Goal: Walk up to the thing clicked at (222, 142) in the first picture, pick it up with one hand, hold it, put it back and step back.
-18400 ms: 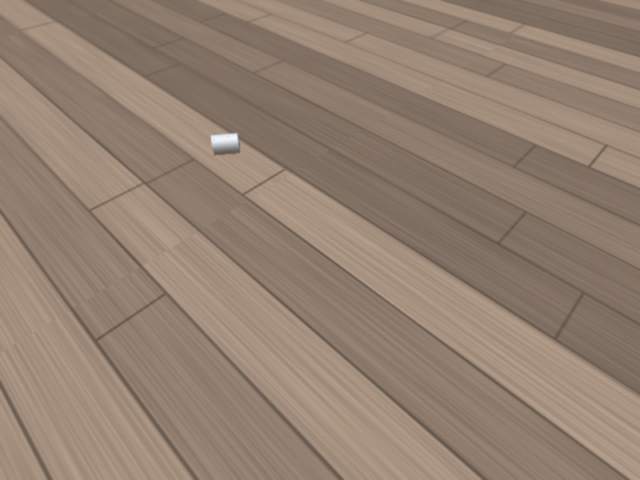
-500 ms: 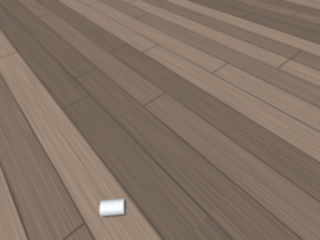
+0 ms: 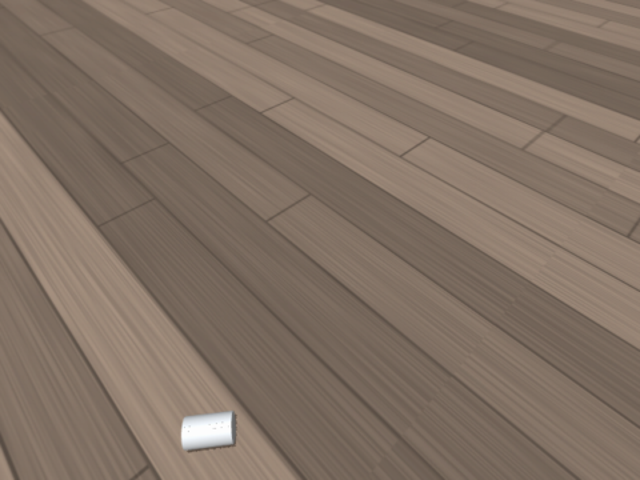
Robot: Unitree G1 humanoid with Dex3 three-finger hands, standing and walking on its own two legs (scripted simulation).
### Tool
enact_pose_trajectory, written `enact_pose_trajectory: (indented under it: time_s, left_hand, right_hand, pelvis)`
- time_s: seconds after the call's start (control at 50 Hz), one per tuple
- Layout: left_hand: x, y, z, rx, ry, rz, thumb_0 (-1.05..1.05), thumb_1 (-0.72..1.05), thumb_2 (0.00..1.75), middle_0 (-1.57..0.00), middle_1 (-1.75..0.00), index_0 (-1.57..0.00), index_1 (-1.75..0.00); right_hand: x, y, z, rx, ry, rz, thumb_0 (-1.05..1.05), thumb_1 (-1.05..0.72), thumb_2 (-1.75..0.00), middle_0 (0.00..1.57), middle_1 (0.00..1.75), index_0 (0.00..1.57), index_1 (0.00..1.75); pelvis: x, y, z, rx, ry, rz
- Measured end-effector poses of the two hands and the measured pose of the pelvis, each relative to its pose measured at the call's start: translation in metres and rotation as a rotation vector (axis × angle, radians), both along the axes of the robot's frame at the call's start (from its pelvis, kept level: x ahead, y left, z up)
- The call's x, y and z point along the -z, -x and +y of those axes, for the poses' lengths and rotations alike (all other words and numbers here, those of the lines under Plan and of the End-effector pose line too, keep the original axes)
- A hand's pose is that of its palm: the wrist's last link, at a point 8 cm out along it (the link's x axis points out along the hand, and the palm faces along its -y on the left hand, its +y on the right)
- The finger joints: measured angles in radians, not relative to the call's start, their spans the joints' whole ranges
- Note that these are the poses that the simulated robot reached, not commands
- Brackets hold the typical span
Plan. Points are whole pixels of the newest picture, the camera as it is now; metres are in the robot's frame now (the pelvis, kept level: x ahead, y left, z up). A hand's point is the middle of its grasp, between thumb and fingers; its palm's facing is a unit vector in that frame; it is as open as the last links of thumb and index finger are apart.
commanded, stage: stand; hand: left
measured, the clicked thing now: (209, 430) +0.42 +0.31 -0.74
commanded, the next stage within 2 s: rise first in 1.44 s
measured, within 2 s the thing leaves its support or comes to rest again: neither
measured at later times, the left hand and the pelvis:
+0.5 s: hand out of the picture +0.07 +0.26 -0.16, palm faces -0.03 -0.95 -0.32, open 7.3 cm; pelvis +0.00 +0.01 +0.00, yaw +0 degrees
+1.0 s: hand out of the picture +0.08 +0.26 -0.16, palm faces -0.04 -0.94 -0.34, open 7.3 cm; pelvis +0.00 +0.01 +0.00, yaw +0 degrees
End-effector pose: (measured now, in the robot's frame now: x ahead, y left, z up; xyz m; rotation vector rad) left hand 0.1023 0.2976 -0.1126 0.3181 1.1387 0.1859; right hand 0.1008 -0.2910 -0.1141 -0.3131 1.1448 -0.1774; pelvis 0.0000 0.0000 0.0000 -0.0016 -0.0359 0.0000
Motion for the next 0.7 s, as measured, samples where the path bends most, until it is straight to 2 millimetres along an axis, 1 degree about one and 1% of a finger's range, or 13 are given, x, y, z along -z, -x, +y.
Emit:
enact_pose_trajectory:
  time_s: [0.06, 0.14, 0.24, 0.32, 0.44, 0.7]
  left_hand:
    - [0.0, 0.009, 0.007, -0.013, -0.012, 0.03, 0.0, 0.9, 0.9, -0.2, -0.3, -0.21, -0.3]
    - [0.001, 0.022, 0.011, -0.028, -0.018, 0.069, 0.0, 0.9, 0.9, -0.2, -0.3, -0.21, -0.3]
    - [0.005, 0.035, 0.011, -0.034, -0.01, 0.106, 0.0, 0.9, 0.9, -0.2, -0.3, -0.21, -0.3]
    - [0.009, 0.04, 0.007, -0.032, 0.004, 0.121, 0.0, 0.9, 0.9, -0.2, -0.3, -0.21, -0.3]
    - [0.012, 0.041, 0.003, -0.027, 0.021, 0.123, 0.0, 0.9, 0.9, -0.2, -0.3, -0.21, -0.3]
    - [0.007, 0.03, 0.006, -0.014, 0.007, 0.091, 0.0, 0.9, 0.9, -0.2, -0.3, -0.21, -0.3]
  right_hand:
    - [0.003, 0.005, 0.004, 0.002, -0.009, 0.023, 0.01, -0.9, -0.9, 0.21, 0.3, 0.2, 0.3]
    - [0.006, 0.013, 0.007, 0.007, -0.016, 0.051, 0.01, -0.9, -0.9, 0.21, 0.3, 0.2, 0.3]
    - [0.006, 0.02, 0.009, 0.015, -0.016, 0.074, 0.01, -0.9, -0.9, 0.21, 0.3, 0.2, 0.3]
    - [0.005, 0.023, 0.009, 0.02, -0.009, 0.085, 0.01, -0.9, -0.9, 0.21, 0.3, 0.2, 0.3]
    - [0.003, 0.026, 0.006, 0.028, 0.003, 0.086, 0.01, -0.9, -0.9, 0.21, 0.3, 0.2, 0.3]
    - [0.004, 0.026, 0.006, 0.032, -0.001, 0.073, 0.01, -0.9, -0.9, 0.21, 0.3, 0.2, 0.3]
  pelvis:
    - [-0.001, 0.001, 0.002, 0.002, 0.0, 0.0]
    - [-0.002, 0.002, 0.004, 0.004, 0.0, 0.002]
    - [-0.002, 0.004, 0.006, 0.005, 0.0, 0.005]
    - [-0.002, 0.004, 0.007, 0.006, 0.0, 0.009]
    - [-0.002, 0.004, 0.009, 0.008, -0.001, 0.012]
    - [-0.002, 0.003, 0.009, 0.006, -0.003, 0.011]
